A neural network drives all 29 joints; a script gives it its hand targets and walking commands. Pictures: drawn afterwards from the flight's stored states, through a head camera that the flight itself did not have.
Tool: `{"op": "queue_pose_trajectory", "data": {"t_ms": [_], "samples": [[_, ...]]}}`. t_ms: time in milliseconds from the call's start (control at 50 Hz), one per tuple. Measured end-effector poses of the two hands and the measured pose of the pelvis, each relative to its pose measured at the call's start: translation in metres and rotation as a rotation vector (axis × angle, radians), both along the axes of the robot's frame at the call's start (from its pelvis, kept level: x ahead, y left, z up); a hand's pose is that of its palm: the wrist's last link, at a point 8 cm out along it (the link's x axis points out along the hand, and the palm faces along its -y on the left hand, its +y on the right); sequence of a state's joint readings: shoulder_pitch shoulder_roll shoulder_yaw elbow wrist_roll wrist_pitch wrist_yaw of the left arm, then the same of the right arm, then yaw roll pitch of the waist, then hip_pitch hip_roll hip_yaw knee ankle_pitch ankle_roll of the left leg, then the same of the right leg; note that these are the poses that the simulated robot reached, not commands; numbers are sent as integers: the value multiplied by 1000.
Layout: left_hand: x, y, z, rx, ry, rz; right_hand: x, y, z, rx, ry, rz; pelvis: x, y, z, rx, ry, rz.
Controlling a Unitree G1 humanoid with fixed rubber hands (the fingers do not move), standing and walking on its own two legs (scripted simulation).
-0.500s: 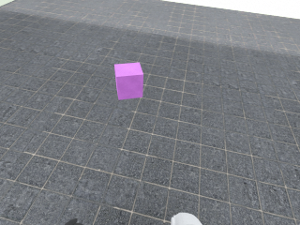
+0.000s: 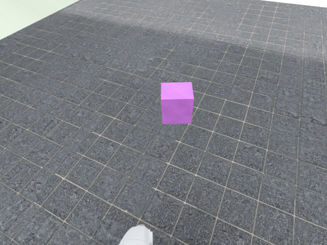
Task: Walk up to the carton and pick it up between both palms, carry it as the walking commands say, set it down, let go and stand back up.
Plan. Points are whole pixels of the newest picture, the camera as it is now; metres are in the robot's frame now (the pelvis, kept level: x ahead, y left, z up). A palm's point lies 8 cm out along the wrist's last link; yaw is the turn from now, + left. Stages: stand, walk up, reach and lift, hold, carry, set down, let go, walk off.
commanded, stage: walk up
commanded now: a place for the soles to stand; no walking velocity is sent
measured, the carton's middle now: (176, 103) +1.20 +0.00 -0.63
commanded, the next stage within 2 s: none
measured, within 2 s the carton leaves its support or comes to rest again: neither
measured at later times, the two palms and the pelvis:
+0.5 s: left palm (100, 166) +0.36 +0.25 -0.11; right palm (268, 211) +0.24 -0.25 -0.11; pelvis +0.24 +0.01 +0.00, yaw -2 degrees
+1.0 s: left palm (106, 155) +0.42 +0.26 -0.15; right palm (235, 116) +0.59 -0.23 -0.11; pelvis +0.47 +0.01 -0.02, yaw +1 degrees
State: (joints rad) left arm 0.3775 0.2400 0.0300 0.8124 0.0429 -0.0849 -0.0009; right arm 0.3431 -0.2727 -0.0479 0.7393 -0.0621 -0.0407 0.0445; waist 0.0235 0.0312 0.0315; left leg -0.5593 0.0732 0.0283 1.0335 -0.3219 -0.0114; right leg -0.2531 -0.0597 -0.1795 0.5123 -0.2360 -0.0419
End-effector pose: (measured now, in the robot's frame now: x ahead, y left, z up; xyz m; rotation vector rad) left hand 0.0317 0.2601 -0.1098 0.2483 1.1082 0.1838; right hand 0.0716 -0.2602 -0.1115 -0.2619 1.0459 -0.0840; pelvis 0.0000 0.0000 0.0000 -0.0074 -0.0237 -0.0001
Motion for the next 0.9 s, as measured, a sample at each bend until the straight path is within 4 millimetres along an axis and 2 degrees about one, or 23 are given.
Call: {"op": "queue_pose_trajectory", "data": {"t_ms": [60, 120, 180, 220, 240, 280, 360, 460, 540, 600, 660, 720, 820, 900], "samples": [[-23, 4, -3, -14, 111, 67, 66, 14, 12, 16, -78, 58, 29, 2, 4, -2, -4, 12], [-30, 7, -9, -38, 200, 115, 122, 35, 18, 35, -134, 99, 60, 9, 3, -5, -11, 21], [-18, 12, -20, -60, 259, 131, 171, 56, 18, 37, -177, 119, 95, 21, -5, -5, -16, 24], [-1, 19, -34, -74, 291, 111, 196, 62, 9, 14, -216, 107, 119, 32, -19, -14, -14, 11], [13, 22, -40, -79, 300, 94, 202, 63, 4, 3, -217, 84, 127, 34, -24, -9, -14, 13], [52, 27, -44, -81, 270, 58, 202, 60, 1, -12, -181, 32, 143, 35, -24, 1, -19, 8], [161, 28, -32, -63, 109, -43, 184, 43, 4, -39, -71, -57, 178, 31, -12, 6, -17, -13], [285, 7, -7, -73, -64, -148, 166, 19, 6, -48, 50, -146, 224, 19, -1, 10, -9, -26], [359, -21, 3, -73, -144, -203, 171, -3, -6, -37, 137, -186, 266, 2, -4, 17, -11, -34], [397, -34, -6, -36, -189, -201, 191, -21, -27, -29, 189, -165, 300, -17, -22, 31, -12, -26], [401, -36, -11, -13, -148, -131, 234, -28, -34, -16, 185, -129, 323, -23, -25, 17, -17, -18], [391, -33, -6, -7, -80, -65, 298, -23, -25, 1, 109, -63, 347, -24, -15, 10, -14, 1], [367, -24, -1, -12, 39, 26, 404, 0, -3, 40, -26, 41, 388, -20, 0, 11, -7, 24], [358, -13, -11, -33, 143, 83, 473, 23, 7, 55, -112, 86, 423, -10, -2, 10, -13, 32]]}}
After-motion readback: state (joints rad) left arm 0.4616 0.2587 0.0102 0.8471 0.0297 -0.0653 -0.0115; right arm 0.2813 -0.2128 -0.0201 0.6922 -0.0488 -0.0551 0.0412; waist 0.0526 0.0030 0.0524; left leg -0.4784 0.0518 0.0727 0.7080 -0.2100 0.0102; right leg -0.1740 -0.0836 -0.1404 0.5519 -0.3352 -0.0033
